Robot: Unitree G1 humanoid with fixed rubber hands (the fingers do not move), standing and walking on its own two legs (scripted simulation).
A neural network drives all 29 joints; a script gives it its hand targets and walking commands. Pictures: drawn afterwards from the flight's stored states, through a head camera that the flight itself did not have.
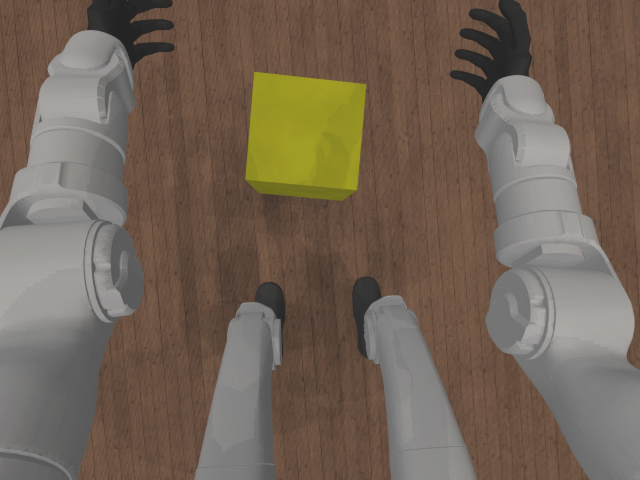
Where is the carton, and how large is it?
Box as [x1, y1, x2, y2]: [245, 72, 365, 200]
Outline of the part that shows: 254,72 245,179 258,192 342,200 356,190 365,84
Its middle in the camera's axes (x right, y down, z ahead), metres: -0.03 -0.20 +0.84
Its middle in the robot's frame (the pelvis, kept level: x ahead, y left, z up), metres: +0.54 +0.00 -0.53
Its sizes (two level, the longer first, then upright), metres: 0.210 0.200 0.250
